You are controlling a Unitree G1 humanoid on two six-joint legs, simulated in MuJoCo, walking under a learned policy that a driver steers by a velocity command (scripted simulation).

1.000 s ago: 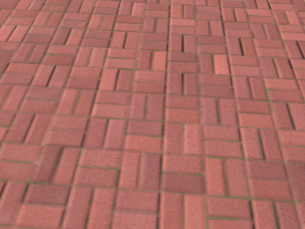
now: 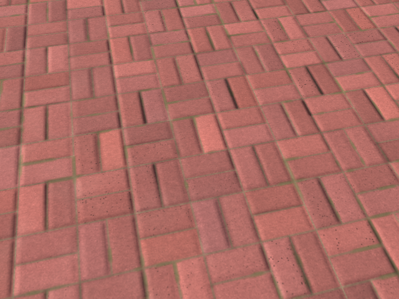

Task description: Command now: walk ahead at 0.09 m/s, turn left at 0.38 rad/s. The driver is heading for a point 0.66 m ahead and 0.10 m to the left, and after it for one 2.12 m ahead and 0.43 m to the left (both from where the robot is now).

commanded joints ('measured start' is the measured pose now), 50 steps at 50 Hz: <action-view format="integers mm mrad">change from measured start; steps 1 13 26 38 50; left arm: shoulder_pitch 90 28 81 -12 -118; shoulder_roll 73 210 172 152 11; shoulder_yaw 26 73 73 47 5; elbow -39 -70 -45 -61 -47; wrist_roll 5 58 -9 -53 -29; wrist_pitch -7 -34 -57 -111 -81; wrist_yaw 14 -9 -4 -59 -86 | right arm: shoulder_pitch -32 9 -91 246 164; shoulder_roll -185 -148 -84 -182 -140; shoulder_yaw -60 -65 -42 -60 -44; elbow -80 -125 -170 -78 -1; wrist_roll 5 23 25 13 0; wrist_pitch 8 48 28 -33 -73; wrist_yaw -24 -45 2 -3 -37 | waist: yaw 28 3 97 -95 -50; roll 142 -266 -141 184 62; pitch -201 -141 -62 -111 29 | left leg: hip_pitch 123 -192 -238 568 336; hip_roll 227 -49 132 434 282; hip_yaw -292 -77 64 -431 165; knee -159 429 371 -209 -353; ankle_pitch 69 -535 -227 -352 241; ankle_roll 181 -54 -109 235 71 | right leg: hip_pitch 48 310 421 -457 -207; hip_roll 0 -408 -304 -123 -73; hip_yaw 8 442 64 -30 -64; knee -119 -744 -841 225 -318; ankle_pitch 65 479 106 38 610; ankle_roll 15 -294 -232 -71 -57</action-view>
